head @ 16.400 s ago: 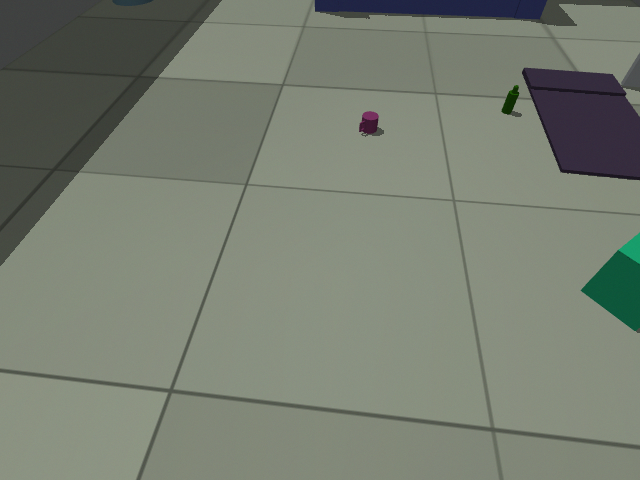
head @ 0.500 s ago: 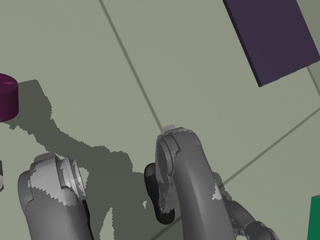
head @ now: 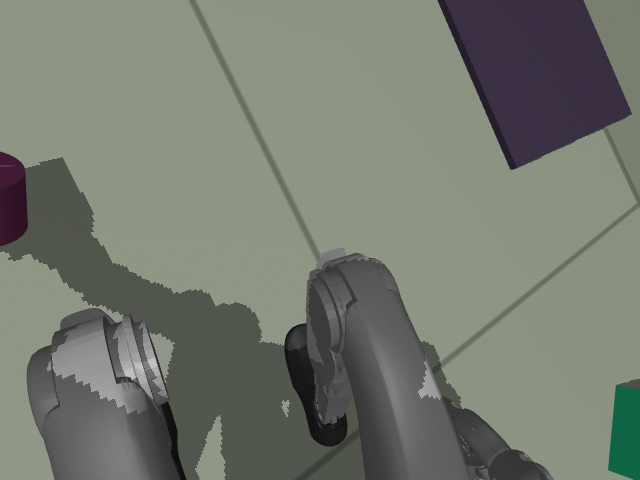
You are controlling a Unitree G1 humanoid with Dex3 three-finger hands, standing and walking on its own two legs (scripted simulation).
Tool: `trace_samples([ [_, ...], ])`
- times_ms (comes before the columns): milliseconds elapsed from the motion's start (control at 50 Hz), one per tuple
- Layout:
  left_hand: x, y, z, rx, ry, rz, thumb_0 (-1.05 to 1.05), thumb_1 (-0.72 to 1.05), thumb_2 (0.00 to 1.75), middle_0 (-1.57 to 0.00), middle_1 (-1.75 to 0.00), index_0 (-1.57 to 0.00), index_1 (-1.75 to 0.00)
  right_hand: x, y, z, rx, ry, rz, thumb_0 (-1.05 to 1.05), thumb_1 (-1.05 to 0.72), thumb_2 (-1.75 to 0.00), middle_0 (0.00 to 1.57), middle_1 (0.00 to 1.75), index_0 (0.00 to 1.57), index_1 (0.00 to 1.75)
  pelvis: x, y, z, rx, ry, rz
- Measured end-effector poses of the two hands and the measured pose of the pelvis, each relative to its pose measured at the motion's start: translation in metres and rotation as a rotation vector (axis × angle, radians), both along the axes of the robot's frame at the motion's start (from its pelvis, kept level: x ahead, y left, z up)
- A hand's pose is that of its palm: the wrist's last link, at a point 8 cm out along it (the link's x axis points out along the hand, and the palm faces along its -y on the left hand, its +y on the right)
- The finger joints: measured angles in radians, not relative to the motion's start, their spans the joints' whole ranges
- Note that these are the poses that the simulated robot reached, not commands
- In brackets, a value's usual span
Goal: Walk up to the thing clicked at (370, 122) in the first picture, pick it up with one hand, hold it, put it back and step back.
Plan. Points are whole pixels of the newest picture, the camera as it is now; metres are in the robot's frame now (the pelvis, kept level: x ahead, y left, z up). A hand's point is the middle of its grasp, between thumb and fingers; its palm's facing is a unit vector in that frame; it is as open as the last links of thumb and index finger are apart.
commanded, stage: close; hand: left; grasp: from above
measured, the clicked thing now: out of the picture +0.45 +0.32 -0.23
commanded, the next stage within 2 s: settle in 0.12 s
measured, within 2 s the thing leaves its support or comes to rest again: neither
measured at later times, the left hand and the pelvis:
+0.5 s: hand out of the picture +0.45 +0.32 -0.21, palm faces -0.41 -0.15 -0.90, open 12.9 cm; pelvis +0.00 +0.00 +0.00, yaw +0 degrees
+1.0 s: hand out of the picture +0.44 +0.32 -0.21, palm faces -0.42 -0.14 -0.90, open 12.5 cm; pelvis +0.00 +0.00 +0.00, yaw +0 degrees
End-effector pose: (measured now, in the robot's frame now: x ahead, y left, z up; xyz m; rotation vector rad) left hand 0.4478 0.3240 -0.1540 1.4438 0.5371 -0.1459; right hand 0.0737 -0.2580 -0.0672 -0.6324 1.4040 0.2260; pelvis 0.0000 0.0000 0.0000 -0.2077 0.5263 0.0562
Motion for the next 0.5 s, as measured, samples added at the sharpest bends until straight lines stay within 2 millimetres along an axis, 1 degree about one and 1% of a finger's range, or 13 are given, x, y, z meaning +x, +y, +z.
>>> trace_samples([
  [280, 0.0018, 0.0001, -0.0004, 0.008, 0.006, -0.003, 0.01, -0.44, 1.26, -0.14, -1.42, 0.00, -1.33, 0.0013, 0.0003, -0.0012, 0.004, 0.005, 0.007, 0.00, -0.92, -0.90, 0.20, 0.30, 0.20, 0.30, 0.0009, -0.0003, 0.0007, 0.001, 0.003, -0.002],
  [500, 0.0026, 0.0016, -0.0007, -0.004, 0.004, 0.009, 0.00, -0.50, 1.33, -0.14, -1.51, 0.00, -1.42, -0.0051, 0.0022, 0.0000, 0.006, 0.027, -0.015, 0.00, -0.94, -0.90, 0.20, 0.30, 0.20, 0.30, 0.0027, 0.0000, 0.0010, -0.002, 0.009, -0.001],
])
